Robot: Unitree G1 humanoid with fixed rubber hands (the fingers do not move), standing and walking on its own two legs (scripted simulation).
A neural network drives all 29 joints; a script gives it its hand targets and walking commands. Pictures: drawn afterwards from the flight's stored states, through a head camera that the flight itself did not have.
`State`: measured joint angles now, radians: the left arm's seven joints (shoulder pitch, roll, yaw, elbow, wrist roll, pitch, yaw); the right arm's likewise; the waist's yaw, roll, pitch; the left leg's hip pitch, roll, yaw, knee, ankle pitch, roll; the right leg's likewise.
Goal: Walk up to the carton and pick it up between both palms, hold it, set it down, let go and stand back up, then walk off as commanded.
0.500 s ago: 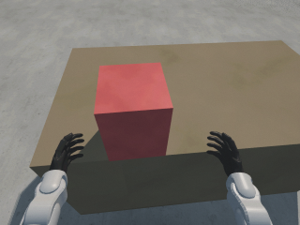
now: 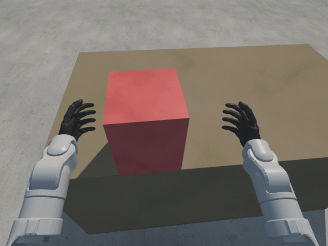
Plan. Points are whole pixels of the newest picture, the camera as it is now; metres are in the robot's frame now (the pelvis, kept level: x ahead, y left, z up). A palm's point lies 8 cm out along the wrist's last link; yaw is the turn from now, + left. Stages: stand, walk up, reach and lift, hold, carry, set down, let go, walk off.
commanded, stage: reach and lift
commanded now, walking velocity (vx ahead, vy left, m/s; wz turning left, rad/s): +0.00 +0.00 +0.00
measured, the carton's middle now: (146, 123) +0.46 +0.04 +0.01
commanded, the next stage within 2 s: none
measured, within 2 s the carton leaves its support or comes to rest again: neither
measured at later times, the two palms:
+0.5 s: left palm (77, 103) +0.40 +0.20 +0.15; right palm (238, 103) +0.40 -0.19 +0.15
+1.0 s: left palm (77, 87) +0.44 +0.20 +0.17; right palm (230, 90) +0.44 -0.18 +0.16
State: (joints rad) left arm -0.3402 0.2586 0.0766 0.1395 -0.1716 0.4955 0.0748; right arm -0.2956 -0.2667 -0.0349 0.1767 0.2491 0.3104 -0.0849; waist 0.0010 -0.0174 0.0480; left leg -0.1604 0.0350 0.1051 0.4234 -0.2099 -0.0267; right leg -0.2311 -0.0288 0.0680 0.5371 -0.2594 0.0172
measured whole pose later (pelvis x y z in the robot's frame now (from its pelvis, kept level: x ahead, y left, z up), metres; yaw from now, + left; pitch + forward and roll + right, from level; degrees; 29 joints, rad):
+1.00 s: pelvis +0.01 +0.00 +0.00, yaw +0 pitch +0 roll +2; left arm -1.02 0.29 0.08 1.08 -0.17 0.24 0.09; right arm -0.94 -0.28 0.02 0.96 0.28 0.22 -0.08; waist 0.01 -0.02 0.01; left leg -0.21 0.04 0.11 0.42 -0.21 -0.03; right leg -0.27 -0.03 0.07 0.53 -0.26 0.02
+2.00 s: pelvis +0.02 +0.01 -0.01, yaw +0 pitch +18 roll +0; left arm -0.85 0.17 0.08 1.32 -0.19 -0.31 0.09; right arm -0.83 -0.12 0.07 1.18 0.28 -0.24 -0.06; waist 0.01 -0.02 -0.20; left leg -0.58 0.07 0.10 0.52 -0.25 -0.03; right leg -0.60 0.00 0.07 0.53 -0.23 0.02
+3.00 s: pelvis +0.02 +0.01 -0.01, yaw +0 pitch +17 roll +0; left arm -0.85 0.12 0.24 1.32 0.01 -0.36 0.14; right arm -0.83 0.01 -0.24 1.18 -0.09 -0.28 -0.12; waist 0.01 -0.02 -0.20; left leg -0.58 0.07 0.10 0.53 -0.24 -0.03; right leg -0.60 0.00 0.07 0.53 -0.23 0.02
